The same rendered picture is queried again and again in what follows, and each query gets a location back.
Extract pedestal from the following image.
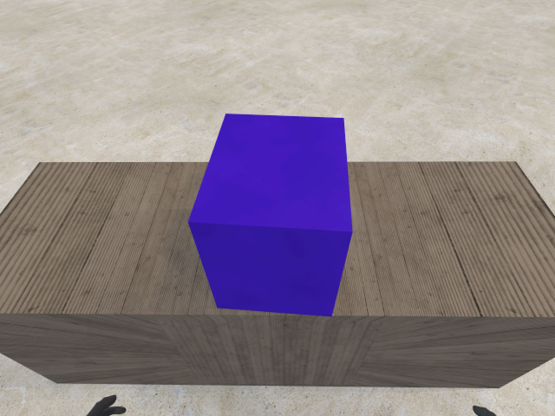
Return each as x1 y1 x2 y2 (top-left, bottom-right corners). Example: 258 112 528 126
0 161 555 388

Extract left robot hand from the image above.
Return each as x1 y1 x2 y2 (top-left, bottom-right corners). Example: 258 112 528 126
87 395 126 416

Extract carton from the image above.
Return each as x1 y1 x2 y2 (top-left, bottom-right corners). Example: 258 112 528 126
188 114 353 317

